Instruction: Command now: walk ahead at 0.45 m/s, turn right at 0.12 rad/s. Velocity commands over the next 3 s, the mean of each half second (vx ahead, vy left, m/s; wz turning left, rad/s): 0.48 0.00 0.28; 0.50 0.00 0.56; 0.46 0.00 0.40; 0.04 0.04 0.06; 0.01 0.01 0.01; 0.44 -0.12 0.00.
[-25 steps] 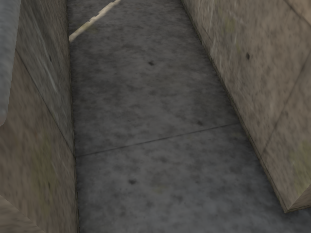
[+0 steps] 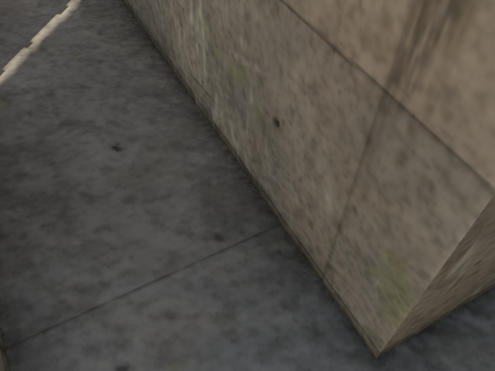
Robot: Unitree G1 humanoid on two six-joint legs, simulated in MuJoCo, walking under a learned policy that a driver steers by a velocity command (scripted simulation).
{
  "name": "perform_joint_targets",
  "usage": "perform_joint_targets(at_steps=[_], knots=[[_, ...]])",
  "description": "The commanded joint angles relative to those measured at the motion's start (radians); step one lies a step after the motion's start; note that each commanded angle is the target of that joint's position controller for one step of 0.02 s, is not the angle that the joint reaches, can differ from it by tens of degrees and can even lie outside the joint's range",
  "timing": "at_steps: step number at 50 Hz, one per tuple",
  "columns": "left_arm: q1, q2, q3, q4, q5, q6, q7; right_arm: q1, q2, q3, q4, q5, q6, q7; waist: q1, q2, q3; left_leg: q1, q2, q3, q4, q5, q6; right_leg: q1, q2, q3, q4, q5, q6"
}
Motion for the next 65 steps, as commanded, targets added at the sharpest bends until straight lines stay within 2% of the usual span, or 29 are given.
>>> perform_joint_targets(at_steps=[1,3,5,6,7,8,11,14,18,23,26,27,29,30,31,32,33,34,36,39,47,51,54,55,56,57,58,60,65], knots=[[-0.134,0.048,0.005,-0.118,-0.01,-0.035,-0.02,-0.025,-0.224,-0.053,-0.073,0.024,-0.009,0.005,0.01,0.173,0.028,-0.113,0.186,-0.116,-0.065,0.276,0.18,0.128,0.043,-0.095,-0.115,-0.002,-0.008],[-0.054,0.107,0.031,-0.09,-0.025,-0.059,-0.005,-0.052,-0.239,-0.058,-0.061,0.021,-0.013,0.013,0.092,0.187,0.029,-0.15,0.204,-0.135,-0.01,0.286,0.16,0.255,0.039,-0.076,-0.206,-0.009,-0.043],[0.209,0.186,0.071,-0.025,-0.021,-0.059,0.025,-0.072,-0.161,-0.032,-0.08,0.003,-0.02,0.019,0.24,0.108,-0.116,-0.283,0.121,-0.072,0.349,0.395,0.103,0.614,-0.02,-0.003,-0.249,-0.031,-0.108],[0.348,0.272,0.085,-0.012,0.031,-0.051,0.043,-0.024,-0.041,0.002,-0.126,-0.011,-0.037,0.017,0.25,-0.16,-0.246,-0.58,-0.024,-0.021,0.742,0.005,0.038,0.884,-0.285,0.379,-0.329,-0.203,-0.213],[0.373,0.252,0.081,0.011,0.037,-0.058,0.04,0.007,-0.081,-0.004,-0.118,0.032,-0.056,0.012,0.236,-0.264,-0.3,-0.675,-0.088,-0.176,0.952,-0.297,0.038,0.827,-0.393,0.737,-0.493,-0.328,-0.294],[0.302,0.183,0.059,0.007,0.028,-0.064,0.034,-0.021,-0.152,-0.023,-0.124,0.057,-0.054,0.013,0.207,-0.157,-0.201,-0.742,-0.026,-0.202,1.024,-0.242,0.053,0.758,-0.385,0.635,-0.509,-0.38,-0.272],[0.148,0.091,0.037,0.013,0.01,-0.071,0.045,-0.126,-0.129,-0.02,-0.154,0.019,-0.021,0.014,0.134,-0.102,-0.03,-0.703,0.094,-0.132,0.91,0.017,0.057,0.545,-0.258,0.282,-0.564,-0.133,-0.208],[0.125,0.089,0.043,0.044,0.001,-0.085,0.045,-0.12,-0.055,0.002,-0.161,0.018,0.02,0.025,0.094,-0.054,0.023,-0.684,0.102,-0.122,0.855,0.071,0.034,0.482,-0.235,0.106,-0.618,0.068,-0.208],[0.111,0.111,0.053,0.074,0.005,-0.097,0.049,-0.193,-0.058,-0.001,-0.207,-0.002,0.019,0.031,0.091,-0.035,0.064,-0.676,0.077,-0.08,0.615,0.284,0.006,0.425,-0.194,-0.063,-0.667,0.089,-0.19],[0.174,0.137,0.063,0.14,0.003,-0.087,0.061,-0.337,-0.058,-0.007,-0.275,0.009,0.009,0.072,0.154,-0.028,0.093,-0.592,0.058,0.001,0.389,0.4,0.03,0.485,-0.224,-0.171,-0.661,0.068,-0.168],[0.165,0.184,0.081,0.147,-0.011,-0.069,0.061,-0.302,-0.093,-0.025,-0.299,-0.006,0.024,0.082,0.118,-0.047,0.084,-0.549,0.016,0.028,0.376,0.215,0.077,0.558,-0.239,-0.198,-0.547,0.258,-0.13],[0.14,0.208,0.088,0.129,-0.017,-0.053,0.057,-0.259,-0.102,-0.033,-0.304,-0.023,0.032,0.075,0.087,-0.05,0.039,-0.504,-0.012,0.06,0.381,0.127,0.105,0.583,-0.224,-0.224,-0.433,0.458,-0.119],[0.138,0.195,0.082,0.11,-0.023,-0.037,0.064,-0.002,-0.184,-0.092,-0.258,-0.003,0.042,0.051,-0.065,-0.009,-0.124,-0.123,-0.128,0.124,0.294,0.07,0.184,0.469,-0.175,-0.28,0.014,0.72,-0.085],[0.197,0.094,0.049,0.098,0.025,-0.053,0.058,0.11,-0.283,-0.117,-0.234,0.006,0.043,0.022,-0.073,0.249,-0.238,0.181,0.081,-0.222,0.275,0.134,0.258,0.163,-0.112,-0.256,0.379,0.128,-0.034],[0.22,0.035,0.024,0.033,0.022,-0.09,0.033,0.062,-0.327,-0.109,-0.266,-0.003,0.031,0.036,0.006,0.35,-0.373,0.395,0.26,-0.833,0.054,-0.205,0.475,-0.205,0.1,-0.022,0.676,-0.409,0.004],[0.132,0.11,0.042,0.055,-0.015,-0.131,0.012,0.105,-0.262,-0.107,-0.258,-0.006,0.02,0.035,-0.072,0.209,-0.364,0.384,0.283,-0.864,-0.024,-0.275,0.432,-0.307,0.042,0.119,0.751,-0.323,-0.001],[0.13,0.118,0.044,0.076,-0.034,-0.144,0.012,0.111,-0.203,-0.09,-0.235,-0.025,0.013,0.04,-0.044,0.107,-0.254,0.269,0.272,-0.751,0.004,-0.15,0.392,-0.321,0.009,0.082,0.735,-0.276,-0.008],[0.119,0.111,0.039,0.073,0.001,-0.137,0.031,0.052,-0.183,-0.077,-0.262,-0.02,0.013,0.044,0.014,-0.004,-0.141,0.081,0.232,-0.636,0.03,-0.016,0.338,-0.274,-0.031,0.063,0.676,-0.205,0.004],[0.141,0.138,0.053,0.07,0.035,-0.109,0.05,-0.078,-0.138,-0.061,-0.289,-0.03,0.007,0.029,0.104,0.035,-0.059,-0.193,0.162,-0.483,0.022,0.188,0.283,-0.111,-0.082,0.061,0.535,-0.104,0.022],[0.133,0.102,0.052,0.044,0.015,-0.083,0.063,-0.049,-0.149,-0.06,-0.245,-0.026,-0.005,0.013,0.12,0.087,-0.028,-0.319,0.116,-0.402,0.005,0.267,0.278,-0.055,-0.064,0.03,0.424,-0.048,0.04],[-0.228,0.048,0.026,-0.054,0.01,-0.104,0.033,0.086,-0.176,-0.065,-0.141,0.033,-0.02,-0.015,-0.017,0.128,0.037,-0.232,0.088,-0.347,-0.018,0.209,0.238,-0.051,0.02,0.003,-0.156,0.298,0.039],[-0.225,0.116,0.049,-0.062,-0.009,-0.142,0.023,0.091,-0.165,-0.061,-0.131,0.012,0.01,-0.012,-0.007,0.163,0.0,-0.102,0.113,-0.423,0.043,0.203,0.206,0.071,0.042,0.027,-0.303,0.182,0.012],[-0.041,0.157,0.086,-0.053,-0.003,-0.101,0.048,0.046,-0.122,-0.061,-0.146,0.018,0.003,-0.01,0.103,0.202,-0.099,-0.145,0.057,-0.374,0.21,0.474,0.132,0.423,0.004,0.0,-0.319,0.138,-0.051],[0.155,0.195,0.098,-0.029,0.016,-0.089,0.057,0.009,-0.081,-0.042,-0.18,-0.012,-0.002,-0.001,0.19,0.11,-0.254,-0.309,0.008,-0.322,0.463,0.3,0.091,0.739,-0.122,0.091,-0.216,0.255,-0.101],[0.286,0.247,0.12,0.029,0.035,-0.071,0.048,0.146,-0.028,-0.024,-0.178,0.023,-0.013,-0.01,0.175,-0.21,-0.406,-0.643,-0.123,-0.178,0.831,-0.112,0.008,1.072,-0.323,0.489,-0.284,0.046,-0.259],[0.29,0.185,0.107,0.017,0.027,-0.067,0.03,0.212,-0.067,-0.027,-0.159,0.027,-0.015,-0.016,0.151,-0.258,-0.412,-0.744,-0.064,-0.191,1.036,-0.291,-0.017,1.035,-0.383,0.712,-0.371,-0.104,-0.28],[0.243,0.097,0.089,0.017,0.024,-0.063,0.025,0.148,-0.117,-0.044,-0.15,0.029,0.002,-0.019,0.16,-0.153,-0.269,-0.802,-0.01,-0.158,1.139,-0.219,-0.024,0.93,-0.338,0.544,-0.364,-0.097,-0.26],[0.151,0.088,0.089,0.022,0.018,-0.067,0.023,-0.007,-0.111,-0.053,-0.188,0.008,0.001,-0.025,0.138,-0.018,-0.091,-0.789,0.022,-0.112,1.146,-0.091,-0.023,0.651,-0.266,0.337,-0.416,0.149,-0.259],[0.106,0.049,0.084,0.072,-0.009,-0.09,0.028,-0.058,-0.019,-0.053,-0.209,0.0,0.037,-0.019,0.081,-0.038,0.026,-0.681,0.073,-0.118,0.883,0.036,-0.019,0.457,-0.219,0.16,-0.575,0.232,-0.268]])
Next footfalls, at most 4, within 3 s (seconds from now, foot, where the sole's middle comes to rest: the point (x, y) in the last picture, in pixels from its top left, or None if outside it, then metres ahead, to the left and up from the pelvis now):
0.10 right None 0.19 -0.14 -0.78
0.58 left None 0.44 0.15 -0.78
1.08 right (204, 257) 0.81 0.08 -0.78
1.58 left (109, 264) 0.81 0.36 -0.78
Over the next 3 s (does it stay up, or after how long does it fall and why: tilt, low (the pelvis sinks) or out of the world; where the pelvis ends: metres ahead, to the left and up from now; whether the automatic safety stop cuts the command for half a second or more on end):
stays up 1.03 0.22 -0.01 its command is cut before an obstacle after 1.4 s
